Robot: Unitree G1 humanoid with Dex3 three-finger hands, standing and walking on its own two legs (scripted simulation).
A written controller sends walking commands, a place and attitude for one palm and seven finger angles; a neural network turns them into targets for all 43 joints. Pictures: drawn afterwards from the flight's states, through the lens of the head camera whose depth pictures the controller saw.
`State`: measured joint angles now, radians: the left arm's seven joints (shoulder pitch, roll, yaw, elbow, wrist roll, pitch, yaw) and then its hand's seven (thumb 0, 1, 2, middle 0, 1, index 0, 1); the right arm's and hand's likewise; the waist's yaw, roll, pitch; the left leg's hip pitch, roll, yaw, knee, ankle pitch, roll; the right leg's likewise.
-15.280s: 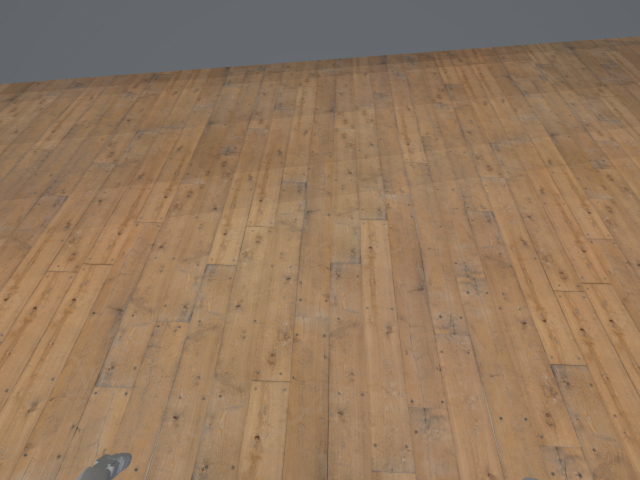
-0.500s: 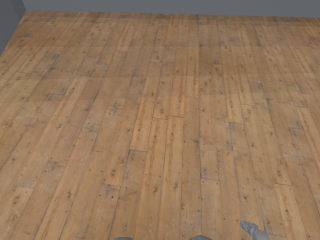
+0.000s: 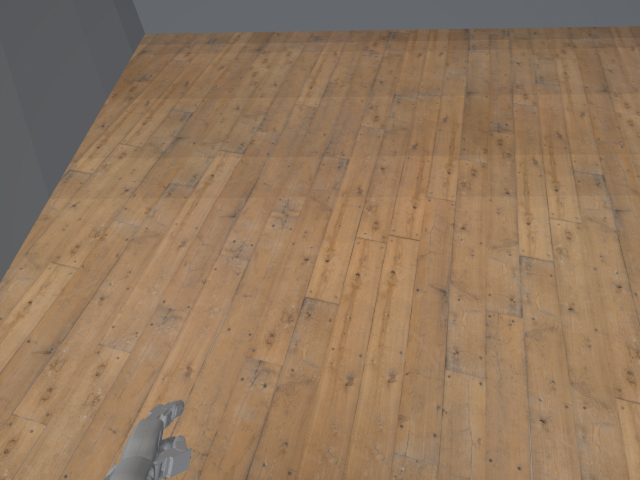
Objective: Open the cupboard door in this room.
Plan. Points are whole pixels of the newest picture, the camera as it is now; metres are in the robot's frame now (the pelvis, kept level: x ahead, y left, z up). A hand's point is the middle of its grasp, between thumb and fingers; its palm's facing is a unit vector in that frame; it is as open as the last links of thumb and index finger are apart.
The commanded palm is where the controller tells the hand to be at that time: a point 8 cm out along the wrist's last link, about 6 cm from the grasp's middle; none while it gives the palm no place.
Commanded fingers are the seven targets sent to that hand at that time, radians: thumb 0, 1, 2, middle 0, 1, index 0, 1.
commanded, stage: turn to face it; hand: left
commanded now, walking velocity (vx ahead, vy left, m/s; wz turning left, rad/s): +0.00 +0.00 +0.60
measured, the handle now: out of the picture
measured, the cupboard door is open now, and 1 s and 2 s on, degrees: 0 0 0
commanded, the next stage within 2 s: none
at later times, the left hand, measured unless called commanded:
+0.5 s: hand out of the picture -0.07 +0.23 -0.18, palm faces +0.35 -0.90 -0.26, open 7.4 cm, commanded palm none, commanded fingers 0.00 0.90 0.90 -0.20 -0.30 -0.20 -0.30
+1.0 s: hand out of the picture -0.01 +0.28 -0.14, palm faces +0.54 -0.80 -0.26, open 7.4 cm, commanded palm none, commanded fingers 0.00 0.90 0.90 -0.20 -0.30 -0.20 -0.30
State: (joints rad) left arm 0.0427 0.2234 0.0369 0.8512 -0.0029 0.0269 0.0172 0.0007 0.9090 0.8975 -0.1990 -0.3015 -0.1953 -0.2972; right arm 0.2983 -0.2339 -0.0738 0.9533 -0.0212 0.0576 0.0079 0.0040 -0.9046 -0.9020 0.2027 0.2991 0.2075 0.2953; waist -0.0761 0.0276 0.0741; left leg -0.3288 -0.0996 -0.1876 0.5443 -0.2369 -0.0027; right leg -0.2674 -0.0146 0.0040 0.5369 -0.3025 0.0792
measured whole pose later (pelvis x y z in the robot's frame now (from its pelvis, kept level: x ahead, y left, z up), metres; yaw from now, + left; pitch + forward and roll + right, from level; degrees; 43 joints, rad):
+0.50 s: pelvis -0.02 +0.02 -0.01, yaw +20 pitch +0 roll +0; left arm 0.28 0.25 0.05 0.94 0.02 0.03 0.02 0.00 0.90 0.90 -0.20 -0.30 -0.20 -0.30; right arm 0.11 -0.28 -0.06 0.92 -0.01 0.06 0.03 0.00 -0.91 -0.90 0.20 0.30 0.20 0.29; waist 0.02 -0.02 0.11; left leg -0.29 0.03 0.08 0.63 -0.32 -0.05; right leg -0.21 -0.18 -0.30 0.64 -0.38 0.05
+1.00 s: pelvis -0.02 +0.02 +0.01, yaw +35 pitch +0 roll -1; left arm 0.07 0.26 0.05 0.88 0.01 0.06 0.02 0.00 0.91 0.90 -0.20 -0.30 -0.19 -0.30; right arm 0.27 -0.20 -0.05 0.93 -0.03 0.04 0.01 0.00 -0.90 -0.90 0.20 0.30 0.21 0.30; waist -0.06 0.00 0.08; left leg -0.26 -0.09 -0.15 0.46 -0.19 0.05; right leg -0.44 -0.05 0.02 0.95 -0.41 0.11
